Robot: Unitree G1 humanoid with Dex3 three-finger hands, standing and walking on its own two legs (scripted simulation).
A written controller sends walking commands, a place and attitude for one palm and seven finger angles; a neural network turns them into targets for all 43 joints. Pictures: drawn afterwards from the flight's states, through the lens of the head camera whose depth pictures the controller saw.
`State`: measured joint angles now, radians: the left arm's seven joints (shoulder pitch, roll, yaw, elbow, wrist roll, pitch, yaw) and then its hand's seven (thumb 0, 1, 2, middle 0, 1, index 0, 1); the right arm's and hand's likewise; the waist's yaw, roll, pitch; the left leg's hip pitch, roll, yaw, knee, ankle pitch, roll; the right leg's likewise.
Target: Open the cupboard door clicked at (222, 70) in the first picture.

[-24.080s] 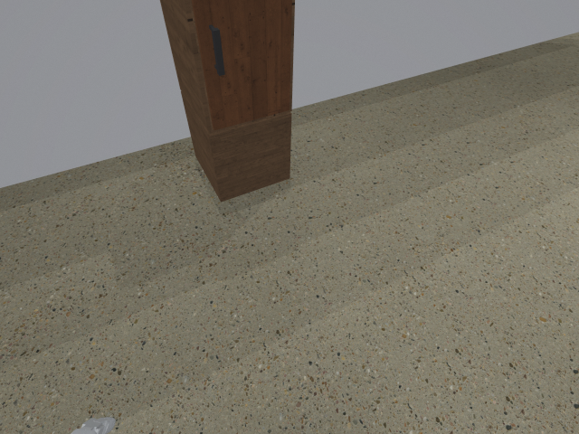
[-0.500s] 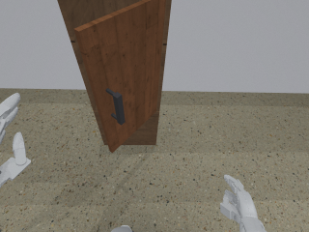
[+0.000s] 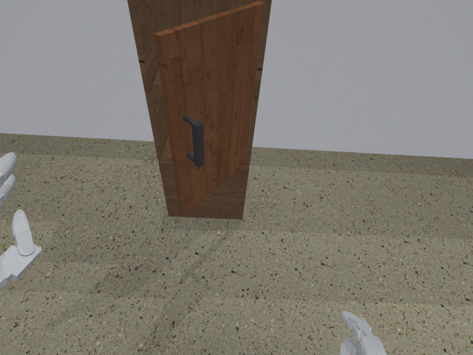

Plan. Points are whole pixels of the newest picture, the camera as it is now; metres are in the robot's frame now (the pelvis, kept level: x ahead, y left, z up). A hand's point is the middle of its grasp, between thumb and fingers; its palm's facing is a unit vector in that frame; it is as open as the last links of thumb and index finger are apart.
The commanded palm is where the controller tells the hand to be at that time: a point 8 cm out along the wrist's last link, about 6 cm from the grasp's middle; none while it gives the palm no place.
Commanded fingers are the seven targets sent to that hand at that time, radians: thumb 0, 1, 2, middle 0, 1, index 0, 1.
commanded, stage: stop stepping back and stand still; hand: left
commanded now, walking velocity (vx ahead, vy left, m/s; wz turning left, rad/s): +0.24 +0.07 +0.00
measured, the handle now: (193, 142) +0.63 +0.16 -0.03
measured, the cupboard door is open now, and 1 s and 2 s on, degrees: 50 50 50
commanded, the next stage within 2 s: let the arm hang, fingers relaxed in 0.42 s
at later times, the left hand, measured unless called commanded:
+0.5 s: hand (34, 260) +0.19 +0.26 +0.16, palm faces +0.41 -0.80 -0.44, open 7.4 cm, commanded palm none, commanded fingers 0.00 0.90 0.90 -0.20 -0.30 -0.20 -0.30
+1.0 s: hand out of the picture -0.06 +0.18 -0.17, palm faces +0.04 -0.97 -0.23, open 7.2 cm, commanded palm none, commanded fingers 0.00 0.90 0.90 -0.20 -0.30 -0.20 -0.30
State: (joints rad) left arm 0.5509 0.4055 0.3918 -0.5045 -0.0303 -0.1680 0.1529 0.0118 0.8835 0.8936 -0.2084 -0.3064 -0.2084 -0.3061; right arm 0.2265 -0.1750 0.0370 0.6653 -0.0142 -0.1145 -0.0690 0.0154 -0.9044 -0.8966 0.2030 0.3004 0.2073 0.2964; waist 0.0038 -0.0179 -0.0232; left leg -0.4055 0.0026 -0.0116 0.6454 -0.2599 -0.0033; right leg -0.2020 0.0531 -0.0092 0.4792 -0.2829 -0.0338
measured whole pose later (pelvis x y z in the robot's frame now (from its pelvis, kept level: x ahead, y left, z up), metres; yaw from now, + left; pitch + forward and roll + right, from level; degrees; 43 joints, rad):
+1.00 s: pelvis -0.03 -0.02 +0.01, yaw +3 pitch -2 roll -1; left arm 0.30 0.23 0.00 1.11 0.01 0.02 0.01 0.00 0.95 0.89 -0.20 -0.30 -0.20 -0.30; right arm 0.25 -0.23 0.00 1.11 -0.02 0.02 -0.02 0.01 -0.91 -0.90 0.20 0.30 0.20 0.30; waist 0.00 -0.01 0.08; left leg -0.24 0.00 -0.04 0.44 -0.17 -0.01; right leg -0.17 0.05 -0.04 0.41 -0.21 -0.05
